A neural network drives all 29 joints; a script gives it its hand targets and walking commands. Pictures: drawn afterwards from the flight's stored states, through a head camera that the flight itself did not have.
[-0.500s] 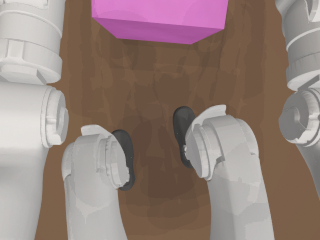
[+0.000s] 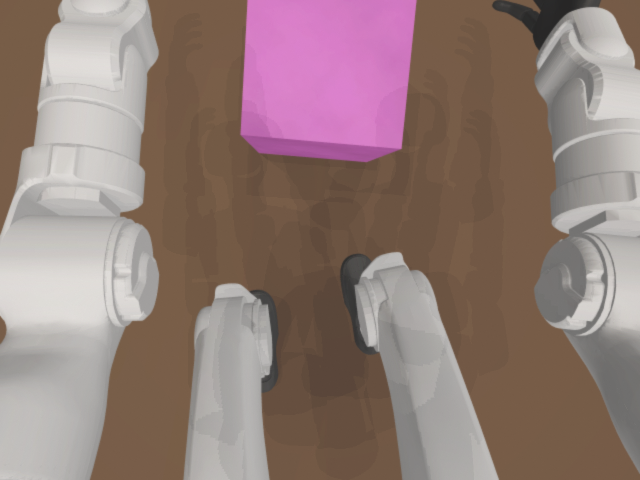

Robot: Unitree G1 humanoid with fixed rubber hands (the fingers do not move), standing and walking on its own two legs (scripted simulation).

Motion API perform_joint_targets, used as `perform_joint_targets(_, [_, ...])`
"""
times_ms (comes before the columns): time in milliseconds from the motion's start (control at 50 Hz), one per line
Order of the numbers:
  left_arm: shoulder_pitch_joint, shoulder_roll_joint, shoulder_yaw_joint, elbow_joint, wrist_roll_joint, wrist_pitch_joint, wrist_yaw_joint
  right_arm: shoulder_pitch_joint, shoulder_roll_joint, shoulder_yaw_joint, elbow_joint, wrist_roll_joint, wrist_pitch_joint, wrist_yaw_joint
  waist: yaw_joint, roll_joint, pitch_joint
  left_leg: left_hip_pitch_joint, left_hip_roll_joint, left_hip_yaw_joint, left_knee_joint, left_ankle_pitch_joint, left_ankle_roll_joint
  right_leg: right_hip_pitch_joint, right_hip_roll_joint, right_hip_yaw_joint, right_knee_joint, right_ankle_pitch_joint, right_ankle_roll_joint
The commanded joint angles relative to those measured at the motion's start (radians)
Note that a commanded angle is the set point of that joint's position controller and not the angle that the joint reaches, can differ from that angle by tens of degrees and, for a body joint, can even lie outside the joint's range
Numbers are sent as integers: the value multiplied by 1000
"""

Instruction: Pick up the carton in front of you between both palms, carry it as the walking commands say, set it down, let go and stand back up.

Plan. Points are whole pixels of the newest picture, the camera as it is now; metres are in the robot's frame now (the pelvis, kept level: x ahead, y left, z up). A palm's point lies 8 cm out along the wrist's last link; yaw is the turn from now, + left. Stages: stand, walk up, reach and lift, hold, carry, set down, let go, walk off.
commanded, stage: set down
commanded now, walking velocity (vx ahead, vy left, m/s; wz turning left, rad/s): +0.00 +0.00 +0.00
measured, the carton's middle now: (321, 87) +0.55 -0.08 -0.38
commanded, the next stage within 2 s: let go in 0.36 s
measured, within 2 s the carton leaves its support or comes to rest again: neither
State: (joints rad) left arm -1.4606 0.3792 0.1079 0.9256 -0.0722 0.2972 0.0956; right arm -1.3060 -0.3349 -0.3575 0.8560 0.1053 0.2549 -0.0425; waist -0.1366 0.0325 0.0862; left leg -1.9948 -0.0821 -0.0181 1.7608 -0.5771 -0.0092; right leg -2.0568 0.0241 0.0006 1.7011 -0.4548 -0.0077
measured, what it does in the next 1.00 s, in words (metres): rises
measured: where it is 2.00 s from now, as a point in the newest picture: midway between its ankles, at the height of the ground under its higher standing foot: (314, 338)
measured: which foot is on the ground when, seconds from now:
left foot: down 0.00-1.00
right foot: down 0.00-1.00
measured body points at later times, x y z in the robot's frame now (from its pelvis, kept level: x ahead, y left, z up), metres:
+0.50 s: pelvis +0.02 -0.01 +0.14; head +0.34 -0.03 +0.45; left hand +0.60 +0.11 +0.04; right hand +0.52 -0.29 +0.03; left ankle +0.07 +0.11 -0.47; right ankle +0.11 -0.11 -0.47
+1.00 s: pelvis +0.08 -0.02 +0.24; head +0.27 -0.03 +0.65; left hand +0.43 +0.15 +0.13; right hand +0.36 -0.29 +0.14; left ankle +0.07 +0.11 -0.47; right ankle +0.11 -0.11 -0.47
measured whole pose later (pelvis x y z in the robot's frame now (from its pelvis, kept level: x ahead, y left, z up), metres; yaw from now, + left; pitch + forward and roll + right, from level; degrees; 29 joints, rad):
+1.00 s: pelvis +0.08 -0.02 +0.24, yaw -1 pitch +25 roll +1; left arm -0.35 0.12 0.18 0.62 0.10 0.06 0.04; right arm -0.26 -0.22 -0.16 0.60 -0.01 0.04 0.10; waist -0.08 -0.01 -0.03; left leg -0.82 -0.03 -0.06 0.69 -0.31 -0.02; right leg -0.90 0.05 0.03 0.69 -0.23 -0.04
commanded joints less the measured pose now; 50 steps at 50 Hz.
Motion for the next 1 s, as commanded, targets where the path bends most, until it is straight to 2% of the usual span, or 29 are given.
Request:
perform_joint_targets(0, [-303,51,13,-149,-2,13,5,-218,-200,-25,-172,-3,1,23,-85,145,-1304,721,-34,41,-249,405,-26,768,40,-83,-216,518,34])
perform_joint_targets(100, [-214,51,82,-83,45,-11,-10,-160,-141,-20,-122,-29,-5,50,-43,43,-1197,600,-36,44,-376,378,-17,909,37,-54,-306,575,45])
perform_joint_targets(160, [-188,53,115,-56,76,-30,-25,-159,-115,-26,-110,-47,-16,60,-30,-2,-1138,555,-37,46,-457,333,-11,979,34,-41,-375,562,55])
perform_joint_targets(260, [-189,54,124,-83,94,-45,-45,-158,-115,-41,-137,-69,-32,58,-31,26,-1182,703,-33,42,-563,359,-17,1058,33,-39,-494,557,55])
perform_joint_targets(320, [-170,40,120,-99,99,-46,-55,-108,-104,-56,-130,-89,-36,59,-40,58,-1173,801,-26,36,-624,381,-26,1082,32,-43,-562,548,49])
perform_joint_targets(380, [-108,3,133,-103,119,-51,-63,-42,-84,-68,-123,-123,-46,71,-33,75,-1147,877,-19,28,-680,414,-34,1095,29,-44,-619,544,42])
perform_joint_targets(440, [22,-42,167,-126,159,-58,-47,39,-80,-56,-161,-161,-62,95,-6,64,-1181,969,-17,21,-731,494,-40,1166,30,-41,-665,587,35])
perform_joint_targets(500, [208,-109,192,-207,202,-67,-13,178,-82,-29,-215,-206,-75,129,12,34,-1218,1046,-20,17,-791,576,-49,1311,33,-36,-707,665,26])
perform_joint_targets(540, [329,-152,184,-293,211,-80,9,288,-80,-1,-254,-228,-86,147,10,4,-1207,1057,-23,21,-836,596,-52,1436,32,-23,-736,720,19])
perform_joint_targets(600, [462,-174,152,-387,195,-113,19,420,-69,35,-306,-232,-107,160,-5,-56,-1104,965,-22,25,-905,528,-43,1613,17,11,-780,774,12])
perform_joint_targets(660, [553,-169,133,-433,183,-146,11,519,-48,67,-326,-208,-133,165,5,-70,-965,939,-15,27,-975,445,-32,1689,-1,41,-846,736,12])
perform_joint_targets(760, [774,-176,113,-411,182,-194,-20,743,10,125,-314,-158,-173,163,43,-52,-843,993,0,31,-1050,387,-21,1801,-20,87,-922,744,18])
perform_joint_targets(880, [1040,-175,94,-380,179,-250,-50,972,32,175,-336,-120,-227,146,68,-71,-743,1092,5,16,-1123,397,-12,1920,-38,114,-986,824,29])
perform_joint_targets(980, [1213,-153,68,-420,157,-287,-70,1153,38,222,-399,-96,-258,129,69,-93,-640,1254,7,3,-1186,406,-2,1983,-37,107,-1055,812,38])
